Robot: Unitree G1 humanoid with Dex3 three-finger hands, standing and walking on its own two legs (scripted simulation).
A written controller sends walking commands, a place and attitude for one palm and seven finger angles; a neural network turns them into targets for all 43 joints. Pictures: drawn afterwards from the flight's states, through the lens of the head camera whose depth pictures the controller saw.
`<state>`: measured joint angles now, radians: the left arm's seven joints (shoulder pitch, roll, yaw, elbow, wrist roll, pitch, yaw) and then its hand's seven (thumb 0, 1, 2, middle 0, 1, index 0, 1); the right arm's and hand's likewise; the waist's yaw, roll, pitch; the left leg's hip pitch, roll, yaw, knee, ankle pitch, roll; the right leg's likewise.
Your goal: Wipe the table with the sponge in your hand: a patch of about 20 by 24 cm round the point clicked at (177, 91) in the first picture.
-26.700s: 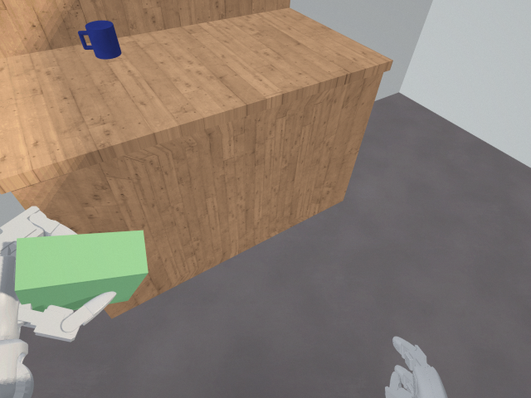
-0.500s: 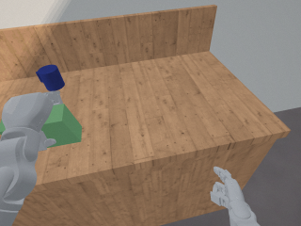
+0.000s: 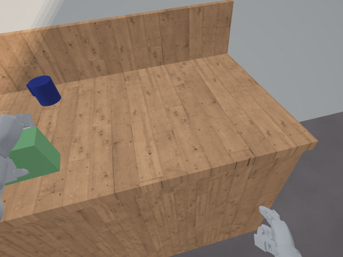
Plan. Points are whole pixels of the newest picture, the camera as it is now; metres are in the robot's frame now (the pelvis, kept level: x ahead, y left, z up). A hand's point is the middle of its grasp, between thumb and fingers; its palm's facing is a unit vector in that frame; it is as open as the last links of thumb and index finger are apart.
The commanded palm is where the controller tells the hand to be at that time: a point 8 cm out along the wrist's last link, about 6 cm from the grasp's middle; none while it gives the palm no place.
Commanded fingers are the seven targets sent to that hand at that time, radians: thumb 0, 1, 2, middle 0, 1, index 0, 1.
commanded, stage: move the sponge above the wiping area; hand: left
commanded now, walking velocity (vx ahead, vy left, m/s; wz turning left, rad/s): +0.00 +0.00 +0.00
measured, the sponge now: (19, 162) +0.23 +0.38 +0.14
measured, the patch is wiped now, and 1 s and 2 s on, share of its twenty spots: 0.00 0.00 0.00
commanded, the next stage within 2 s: none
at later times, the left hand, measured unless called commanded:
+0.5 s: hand out of the picture +0.22 +0.41 +0.17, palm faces +0.10 +0.02 -0.99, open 9.3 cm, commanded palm +0.19 +0.38 +0.21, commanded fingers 0.00 0.10 1.30 -1.20 -1.60 -1.20 -1.60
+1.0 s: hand out of the picture +0.21 +0.41 +0.16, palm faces +0.10 -0.05 -0.99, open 9.2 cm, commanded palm +0.18 +0.38 +0.21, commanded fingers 0.00 0.10 1.30 -1.20 -1.60 -1.20 -1.60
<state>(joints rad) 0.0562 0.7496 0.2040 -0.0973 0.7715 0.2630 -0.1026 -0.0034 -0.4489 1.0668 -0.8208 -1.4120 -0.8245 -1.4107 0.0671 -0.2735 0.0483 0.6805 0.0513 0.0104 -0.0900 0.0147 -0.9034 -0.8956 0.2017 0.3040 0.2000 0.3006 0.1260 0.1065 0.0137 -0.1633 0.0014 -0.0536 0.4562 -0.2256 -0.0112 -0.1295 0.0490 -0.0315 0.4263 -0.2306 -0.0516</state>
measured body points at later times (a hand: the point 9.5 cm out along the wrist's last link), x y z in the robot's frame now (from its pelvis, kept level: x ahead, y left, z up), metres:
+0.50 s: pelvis +0.00 +0.02 +0.00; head -0.01 -0.01 +0.45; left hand +0.22 +0.40 +0.23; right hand +0.23 -0.19 -0.09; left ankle +0.02 +0.13 -0.74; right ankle +0.00 -0.09 -0.74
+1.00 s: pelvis -0.01 +0.04 +0.00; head -0.01 +0.00 +0.45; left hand +0.20 +0.41 +0.22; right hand +0.25 -0.14 -0.07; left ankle +0.02 +0.13 -0.74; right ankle +0.00 -0.09 -0.74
